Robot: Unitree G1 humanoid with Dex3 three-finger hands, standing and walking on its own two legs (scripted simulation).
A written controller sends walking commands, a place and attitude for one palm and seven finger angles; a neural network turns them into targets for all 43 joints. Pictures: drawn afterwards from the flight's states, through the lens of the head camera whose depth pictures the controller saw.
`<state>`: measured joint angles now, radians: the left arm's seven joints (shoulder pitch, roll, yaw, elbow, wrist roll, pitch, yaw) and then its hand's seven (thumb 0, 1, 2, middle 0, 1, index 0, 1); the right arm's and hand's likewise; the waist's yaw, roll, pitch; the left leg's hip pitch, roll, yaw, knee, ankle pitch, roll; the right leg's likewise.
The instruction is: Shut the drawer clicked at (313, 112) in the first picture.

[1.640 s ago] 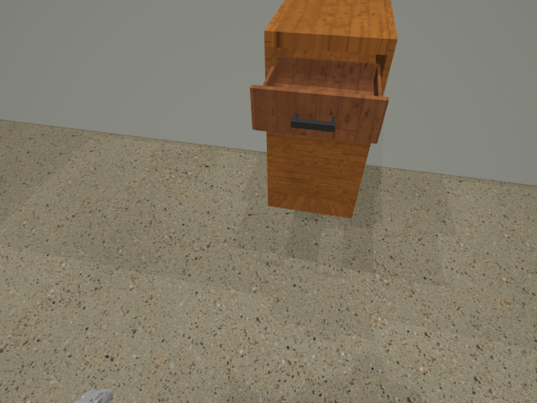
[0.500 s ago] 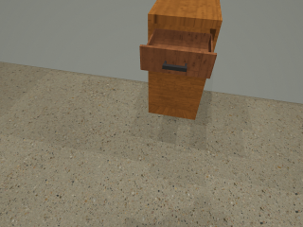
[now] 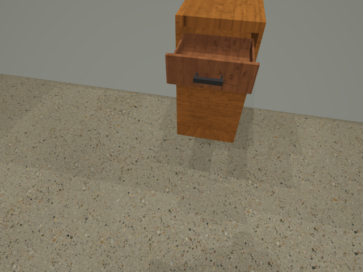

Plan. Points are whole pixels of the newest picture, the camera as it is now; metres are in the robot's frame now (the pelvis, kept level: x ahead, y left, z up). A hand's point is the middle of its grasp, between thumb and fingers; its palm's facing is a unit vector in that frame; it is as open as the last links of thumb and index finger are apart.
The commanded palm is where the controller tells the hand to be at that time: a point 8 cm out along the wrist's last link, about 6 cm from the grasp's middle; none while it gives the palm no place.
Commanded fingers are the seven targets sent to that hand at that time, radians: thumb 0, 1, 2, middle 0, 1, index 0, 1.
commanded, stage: walk to a spot facing it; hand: left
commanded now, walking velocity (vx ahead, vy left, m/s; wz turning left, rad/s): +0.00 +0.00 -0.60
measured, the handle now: (208, 78) +0.86 -0.05 -0.04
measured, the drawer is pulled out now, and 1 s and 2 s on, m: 0.30 0.30 0.30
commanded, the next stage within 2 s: none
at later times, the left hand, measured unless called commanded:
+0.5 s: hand out of the picture +0.02 +0.15 -0.16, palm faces -0.15 -0.96 -0.24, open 7.4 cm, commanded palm none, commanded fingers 0.00 0.90 0.90 -0.20 -0.30 -0.20 -0.30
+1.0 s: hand (128, 245) +0.23 +0.17 -0.20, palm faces -0.38 -0.91 -0.19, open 7.4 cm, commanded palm none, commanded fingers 0.00 0.90 0.90 -0.20 -0.30 -0.20 -0.30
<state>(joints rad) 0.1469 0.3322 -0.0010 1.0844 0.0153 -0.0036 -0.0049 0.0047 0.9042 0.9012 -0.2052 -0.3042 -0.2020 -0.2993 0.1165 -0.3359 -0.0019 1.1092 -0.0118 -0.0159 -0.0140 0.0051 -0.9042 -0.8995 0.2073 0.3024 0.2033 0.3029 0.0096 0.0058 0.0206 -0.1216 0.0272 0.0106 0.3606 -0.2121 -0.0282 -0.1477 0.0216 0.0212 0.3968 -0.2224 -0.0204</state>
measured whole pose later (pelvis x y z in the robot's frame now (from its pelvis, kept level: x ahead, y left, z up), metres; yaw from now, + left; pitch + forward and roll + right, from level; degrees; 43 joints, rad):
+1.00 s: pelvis +0.20 -0.02 -0.03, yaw -31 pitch -1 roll -1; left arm 0.47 0.20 0.07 1.04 0.01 -0.03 0.01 0.01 0.90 0.90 -0.20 -0.30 -0.20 -0.30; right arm 0.08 -0.14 -0.01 0.86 -0.01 -0.07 -0.01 0.01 -0.91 -0.90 0.21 0.30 0.20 0.30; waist 0.07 -0.05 0.04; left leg -0.39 0.03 0.11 0.68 -0.26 0.06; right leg -0.19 0.11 0.19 1.01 -0.50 -0.04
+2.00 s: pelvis +0.27 -0.03 -0.01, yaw -66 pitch +0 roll +0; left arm 0.22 0.21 0.08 0.92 0.03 0.04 0.00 0.01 0.90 0.90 -0.20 -0.30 -0.20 -0.30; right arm 0.12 -0.21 -0.07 0.86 -0.01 0.03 -0.03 0.00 -0.91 -0.90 0.20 0.30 0.20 0.30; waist 0.03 -0.01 0.06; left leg -0.40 0.07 0.02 0.84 -0.43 -0.08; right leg -0.32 0.05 0.05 0.55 -0.24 -0.03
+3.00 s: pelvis +0.27 -0.07 -0.01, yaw -96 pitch +0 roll -1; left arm 0.37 0.18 0.06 1.00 0.03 -0.02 -0.01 0.00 0.90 0.90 -0.21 -0.30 -0.20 -0.30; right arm 0.17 -0.21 -0.06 0.91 -0.02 -0.01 0.01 0.01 -0.91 -0.90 0.20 0.30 0.20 0.30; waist 0.06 -0.01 0.02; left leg -0.37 0.05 0.06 0.65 -0.31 -0.06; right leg -0.12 0.05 0.11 0.44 -0.31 -0.01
